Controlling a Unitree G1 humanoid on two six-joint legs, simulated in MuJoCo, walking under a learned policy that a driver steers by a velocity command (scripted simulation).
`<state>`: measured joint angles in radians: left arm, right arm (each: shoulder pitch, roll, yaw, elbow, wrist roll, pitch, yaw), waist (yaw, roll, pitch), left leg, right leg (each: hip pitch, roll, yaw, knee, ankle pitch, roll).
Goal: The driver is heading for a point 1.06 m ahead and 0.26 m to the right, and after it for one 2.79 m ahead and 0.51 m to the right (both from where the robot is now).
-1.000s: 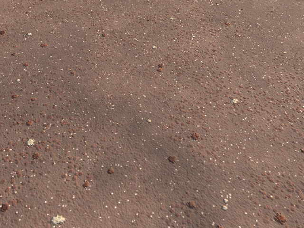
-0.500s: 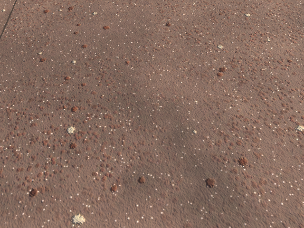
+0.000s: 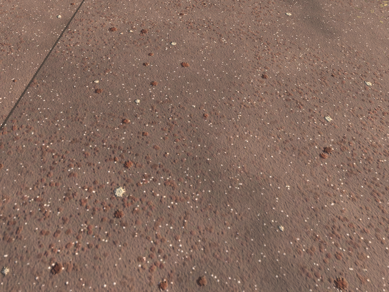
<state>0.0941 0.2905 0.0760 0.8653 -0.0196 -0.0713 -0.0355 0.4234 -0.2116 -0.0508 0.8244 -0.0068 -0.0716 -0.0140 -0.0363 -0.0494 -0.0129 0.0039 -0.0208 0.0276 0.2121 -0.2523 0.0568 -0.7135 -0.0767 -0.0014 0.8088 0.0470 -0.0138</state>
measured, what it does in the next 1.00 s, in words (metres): walks ahead, turning right: right foot, then left foot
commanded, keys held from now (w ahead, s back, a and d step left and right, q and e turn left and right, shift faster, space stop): w+e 0.76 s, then w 0.18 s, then w+q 0.06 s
